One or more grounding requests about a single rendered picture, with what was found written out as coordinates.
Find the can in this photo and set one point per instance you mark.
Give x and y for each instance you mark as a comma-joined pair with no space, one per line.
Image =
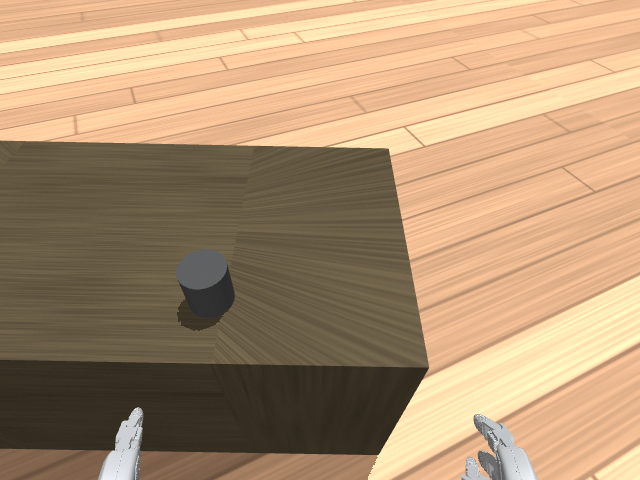
206,283

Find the left robot hand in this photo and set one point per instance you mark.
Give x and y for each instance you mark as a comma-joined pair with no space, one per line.
123,463

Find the right robot hand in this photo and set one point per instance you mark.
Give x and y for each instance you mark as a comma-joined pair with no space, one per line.
511,462

